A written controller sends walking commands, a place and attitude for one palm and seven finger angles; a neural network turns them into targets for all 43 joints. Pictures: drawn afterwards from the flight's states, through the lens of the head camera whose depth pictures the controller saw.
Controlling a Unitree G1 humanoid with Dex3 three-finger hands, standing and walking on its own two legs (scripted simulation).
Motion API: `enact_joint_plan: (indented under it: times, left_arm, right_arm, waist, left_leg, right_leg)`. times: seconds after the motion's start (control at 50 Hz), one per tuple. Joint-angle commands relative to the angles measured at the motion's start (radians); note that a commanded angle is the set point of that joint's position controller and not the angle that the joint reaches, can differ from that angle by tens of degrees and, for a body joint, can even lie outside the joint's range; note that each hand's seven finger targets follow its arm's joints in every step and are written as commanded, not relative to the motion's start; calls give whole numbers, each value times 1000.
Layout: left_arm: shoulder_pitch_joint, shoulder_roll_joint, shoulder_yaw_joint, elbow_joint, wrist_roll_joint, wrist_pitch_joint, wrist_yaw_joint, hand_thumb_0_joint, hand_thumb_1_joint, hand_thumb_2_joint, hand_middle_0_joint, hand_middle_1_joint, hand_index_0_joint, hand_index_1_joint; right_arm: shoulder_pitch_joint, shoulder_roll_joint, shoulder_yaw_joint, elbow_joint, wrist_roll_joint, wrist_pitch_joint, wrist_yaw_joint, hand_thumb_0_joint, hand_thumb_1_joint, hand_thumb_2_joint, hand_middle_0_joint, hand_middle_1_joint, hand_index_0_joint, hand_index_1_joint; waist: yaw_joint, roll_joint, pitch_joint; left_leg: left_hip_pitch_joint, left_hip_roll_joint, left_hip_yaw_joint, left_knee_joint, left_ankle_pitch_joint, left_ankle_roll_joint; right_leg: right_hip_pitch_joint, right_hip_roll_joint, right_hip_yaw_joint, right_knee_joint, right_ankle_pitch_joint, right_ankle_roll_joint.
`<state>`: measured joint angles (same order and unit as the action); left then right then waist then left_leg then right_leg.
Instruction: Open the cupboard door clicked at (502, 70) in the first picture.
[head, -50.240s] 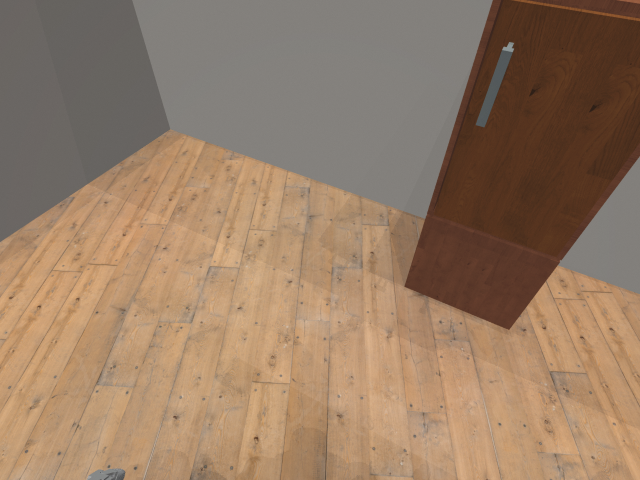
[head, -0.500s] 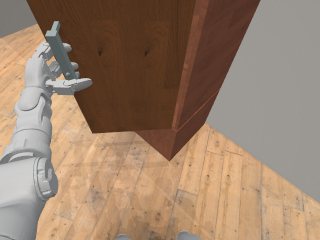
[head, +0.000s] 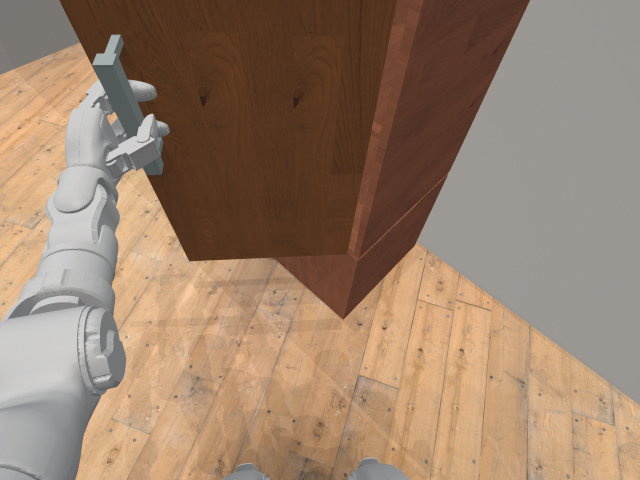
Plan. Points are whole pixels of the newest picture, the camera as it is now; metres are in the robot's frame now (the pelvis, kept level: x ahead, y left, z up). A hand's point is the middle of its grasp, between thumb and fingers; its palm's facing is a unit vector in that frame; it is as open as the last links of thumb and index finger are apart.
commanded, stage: pull the door open along its arc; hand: left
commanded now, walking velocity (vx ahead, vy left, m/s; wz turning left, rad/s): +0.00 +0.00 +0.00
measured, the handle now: (136, 111) +0.55 +0.20 +0.13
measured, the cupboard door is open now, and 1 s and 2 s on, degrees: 48 92 90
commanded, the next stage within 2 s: open thumb and fingers to let go in 0.90 s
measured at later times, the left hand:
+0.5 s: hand (166, 211) +0.39 +0.14 +0.12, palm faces +0.03 -1.00 +0.02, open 6.1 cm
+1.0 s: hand (257, 288) +0.29 +0.05 +0.13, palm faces +0.37 -0.93 -0.02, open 6.5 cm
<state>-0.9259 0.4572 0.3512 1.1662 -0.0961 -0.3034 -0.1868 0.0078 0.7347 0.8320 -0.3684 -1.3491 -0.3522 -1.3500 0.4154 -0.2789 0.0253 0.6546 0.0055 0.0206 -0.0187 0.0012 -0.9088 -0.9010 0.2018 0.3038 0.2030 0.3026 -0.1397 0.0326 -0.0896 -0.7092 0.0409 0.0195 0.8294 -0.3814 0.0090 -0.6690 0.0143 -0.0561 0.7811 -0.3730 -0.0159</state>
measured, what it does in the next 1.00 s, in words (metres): stands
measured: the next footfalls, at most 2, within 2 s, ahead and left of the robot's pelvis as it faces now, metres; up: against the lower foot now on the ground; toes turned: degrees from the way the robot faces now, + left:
none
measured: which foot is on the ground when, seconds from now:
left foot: down 0.00-1.00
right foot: down 0.00-1.00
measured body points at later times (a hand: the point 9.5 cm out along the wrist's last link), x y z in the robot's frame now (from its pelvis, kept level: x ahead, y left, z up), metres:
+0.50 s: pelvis +0.02 +0.00 +0.02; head +0.04 -0.02 +0.47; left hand +0.39 +0.20 +0.12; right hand +0.11 -0.26 -0.09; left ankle +0.01 +0.11 -0.70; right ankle +0.00 -0.11 -0.70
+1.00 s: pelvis +0.02 -0.04 +0.02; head -0.01 -0.06 +0.47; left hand +0.27 +0.10 +0.13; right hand +0.23 -0.23 -0.06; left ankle +0.01 +0.11 -0.70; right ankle +0.00 -0.11 -0.70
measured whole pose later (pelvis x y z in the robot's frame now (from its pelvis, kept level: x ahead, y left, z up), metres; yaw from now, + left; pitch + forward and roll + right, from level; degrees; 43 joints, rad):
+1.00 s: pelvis +0.02 -0.04 +0.02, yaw +2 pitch -1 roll +0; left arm 0.14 -0.08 -0.24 -0.14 0.04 0.12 0.53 0.03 0.63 0.73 -0.33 -1.26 -0.33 -1.31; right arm 0.12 -0.18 0.04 0.56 -0.04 0.15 0.00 0.01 -0.91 -0.90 0.20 0.30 0.20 0.30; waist 0.00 0.05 -0.06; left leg -0.26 0.04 -0.02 0.63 -0.35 -0.04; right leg -0.23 0.03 -0.09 0.63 -0.38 -0.06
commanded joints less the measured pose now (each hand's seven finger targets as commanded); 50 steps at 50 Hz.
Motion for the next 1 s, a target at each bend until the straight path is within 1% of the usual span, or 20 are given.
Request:
enact_joint_plan:
  times: [0.0,0.12,0.22,0.32,0.36,0.4,0.42,0.44,0.46,0.5,0.52,0.54,0.6,0.64,0.66,0.7,0.8,0.86,0.96,0.98]
  left_arm:
    - [-488,275,38,-234,-4,-72,-15,0,900,900,-400,-1350,-400,-1350]
    - [-318,251,49,-311,-38,-72,-45,0,900,900,-400,-1350,-400,-1350]
    - [-96,207,46,-444,-78,-47,-54,0,900,900,-400,-1350,-400,-1350]
    - [190,106,4,-680,-127,-2,-51,0,900,900,-400,-1350,-400,-1350]
    - [303,67,-14,-809,-140,13,-38,0,900,900,-400,-1350,-400,-1350]
    - [422,-10,-58,-927,-154,34,-23,0,900,900,-400,-1350,-400,-1350]
    - [439,-46,72,-1029,-216,54,123,0,900,900,-400,-1350,-400,-1350]
    - [521,-102,1,-1075,-188,67,197,0,900,900,-400,-1350,-400,-1350]
    - [586,-144,-23,-1130,-167,83,257,0,900,900,-400,-1350,-400,-1350]
    - [732,-191,-50,-1235,-124,112,356,0,900,900,-400,-1350,-400,-1350]
    - [736,-233,-98,-1296,-99,128,398,0,900,900,-400,-1350,-400,-1350]
    - [768,-234,-104,-1323,-73,146,445,0,900,900,-400,-1350,-400,-1350]
    - [871,-296,-168,-1449,-4,218,556,0,900,900,-400,-1350,-400,-1350]
    - [982,-321,-208,-1501,45,267,617,0,900,900,-400,-1350,-400,-1350]
    - [1016,-367,-261,-1528,59,292,638,0,900,900,-400,-1350,-400,-1350]
    - [1039,-401,-309,-1579,96,328,681,0,900,900,-400,-1350,-400,-1350]
    - [1085,-493,-420,-1583,161,375,748,0,900,900,-400,-1350,-400,-1350]
    - [988,-540,-484,-1565,164,372,752,0,900,900,-400,-1350,-400,-1350]
    - [842,-647,-615,-1529,173,354,759,0,900,900,-400,-1350,-400,-1350]
    - [740,-608,-583,-1494,169,346,766,0,900,900,-400,-1350,-400,-1350]
  right_arm:
    - [130,-164,-59,-60,1,-18,-15,0,-900,-900,200,300,200,300]
    - [101,-155,-62,-101,9,-12,-14,0,-900,-900,200,300,200,300]
    - [55,-147,-67,-150,23,-6,-11,0,-900,-900,200,300,200,300]
    - [-21,-127,-67,-202,38,-19,-3,0,-900,-900,200,300,200,300]
    - [-54,-116,-68,-219,42,-31,2,0,-900,-900,200,300,200,300]
    - [-93,-102,-66,-237,44,-45,6,0,-900,-900,200,300,200,300]
    - [-139,-66,-65,-243,41,-63,11,0,-900,-900,200,300,200,300]
    - [-159,-69,-59,-242,35,-75,18,0,-900,-900,200,300,200,300]
    - [-173,-62,-61,-238,33,-79,26,0,-900,-900,200,300,200,300]
    - [-207,-50,-59,-241,22,-76,33,0,-900,-900,200,300,200,300]
    - [-228,-44,-55,-245,15,-71,34,0,-900,-900,200,300,200,300]
    - [-241,-42,-54,-245,6,-62,31,0,-900,-900,200,300,200,300]
    - [-301,-13,-41,-259,-12,-22,20,0,-900,-900,200,300,200,300]
    - [-327,-3,-36,-265,-21,9,14,0,-900,-900,200,300,200,300]
    - [-350,6,-29,-273,-22,24,13,0,-900,-900,200,300,200,300]
    - [-368,17,-24,-278,-29,52,12,0,-900,-900,200,300,200,300]
    - [-409,33,-21,-273,-44,97,14,0,-900,-900,200,300,200,300]
    - [-429,34,-20,-259,-46,101,10,0,-900,-900,200,300,200,300]
    - [-430,28,-25,-237,-52,67,15,0,-900,-900,200,300,200,300]
    - [-430,24,-22,-220,-50,62,8,0,-900,-900,200,300,200,300]
  waist:
    - [-17,71,-419]
    - [30,74,-447]
    - [73,29,-428]
    - [116,3,-384]
    - [132,33,-381]
    - [141,19,-350]
    - [225,-31,-336]
    - [205,-28,-298]
    - [199,-28,-284]
    - [213,-55,-281]
    - [201,-66,-263]
    - [201,-94,-241]
    - [209,-59,-213]
    - [211,-95,-180]
    - [208,-78,-146]
    - [209,-58,-132]
    - [204,-89,-96]
    - [172,-86,-66]
    - [141,-109,-85]
    - [128,-130,-66]
  left_leg:
    - [319,-26,-47,-70,350,25]
    - [326,-30,-23,-85,371,26]
    - [318,-32,-3,-112,407,32]
    - [334,-35,16,-148,439,34]
    - [369,-35,21,-153,483,34]
    - [386,-34,25,-169,486,29]
    - [349,-42,22,-178,465,15]
    - [358,-39,24,-191,449,11]
    - [370,-37,25,-200,448,7]
    - [381,-35,31,-211,468,3]
    - [389,-34,29,-218,458,1]
    - [391,-32,28,-221,435,5]
    - [413,-36,35,-242,406,1]
    - [426,-33,30,-248,388,3]
    - [428,-35,31,-254,372,3]
    - [445,-37,29,-252,385,3]
    - [454,-44,16,-233,378,2]
    - [466,-46,2,-221,349,4]
    - [488,-49,-20,-197,319,7]
    - [475,-53,-26,-196,290,8]
  right_leg:
    - [134,33,33,-85,367,0]
    - [217,35,35,-89,421,-3]
    - [307,34,34,-98,494,-4]
    - [386,25,31,-115,564,-3]
    - [400,20,32,-117,595,-1]
    - [413,18,25,-127,605,2]
    - [429,21,4,-142,562,4]
    - [436,21,2,-146,539,2]
    - [437,17,-3,-147,536,2]
    - [474,7,-2,-148,560,2]
    - [473,3,-4,-153,549,2]
    - [479,0,1,-167,537,4]
    - [516,-15,20,-194,528,2]
    - [538,-19,29,-225,510,0]
    - [529,-24,34,-238,495,0]
    - [536,-24,37,-241,510,-7]
    - [532,-29,55,-257,530,-9]
    - [496,-40,66,-277,513,-4]
    - [449,-59,55,-274,476,8]
    - [425,-61,57,-284,430,11]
